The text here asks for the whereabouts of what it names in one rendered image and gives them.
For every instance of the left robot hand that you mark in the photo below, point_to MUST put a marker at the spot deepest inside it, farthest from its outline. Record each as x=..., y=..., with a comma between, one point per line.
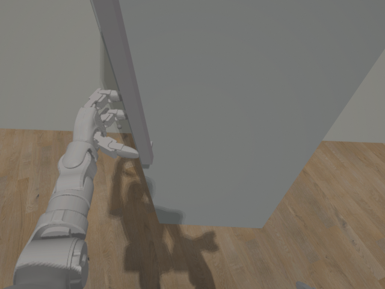
x=88, y=122

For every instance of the left robot forearm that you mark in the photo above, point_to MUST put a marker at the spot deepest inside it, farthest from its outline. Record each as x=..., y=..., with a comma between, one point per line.
x=67, y=211

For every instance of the robot left upper arm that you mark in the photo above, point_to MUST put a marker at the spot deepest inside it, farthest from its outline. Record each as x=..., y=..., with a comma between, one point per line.
x=59, y=263

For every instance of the fridge door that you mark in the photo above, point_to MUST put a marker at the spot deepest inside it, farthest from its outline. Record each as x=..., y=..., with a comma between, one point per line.
x=238, y=94

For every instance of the handle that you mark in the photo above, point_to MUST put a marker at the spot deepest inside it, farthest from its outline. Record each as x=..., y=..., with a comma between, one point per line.
x=113, y=29

